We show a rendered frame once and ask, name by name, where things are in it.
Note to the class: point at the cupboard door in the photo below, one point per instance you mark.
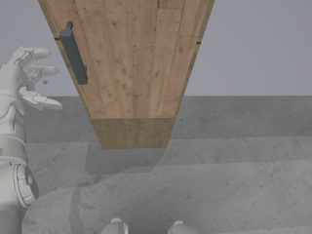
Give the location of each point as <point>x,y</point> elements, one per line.
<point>137,52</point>

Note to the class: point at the robot left hand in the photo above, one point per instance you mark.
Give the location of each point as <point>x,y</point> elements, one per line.
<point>13,79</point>

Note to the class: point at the robot left forearm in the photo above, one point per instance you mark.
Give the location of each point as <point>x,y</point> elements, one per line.
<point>12,133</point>

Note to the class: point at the robot left upper arm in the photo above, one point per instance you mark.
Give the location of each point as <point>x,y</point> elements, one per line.
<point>18,190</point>

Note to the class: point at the left robot shin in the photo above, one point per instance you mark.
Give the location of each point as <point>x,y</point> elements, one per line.
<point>117,219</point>

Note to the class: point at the left robot thigh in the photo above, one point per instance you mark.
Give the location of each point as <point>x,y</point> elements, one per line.
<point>117,227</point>

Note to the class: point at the handle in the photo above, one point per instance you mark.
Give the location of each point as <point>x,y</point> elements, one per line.
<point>69,44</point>

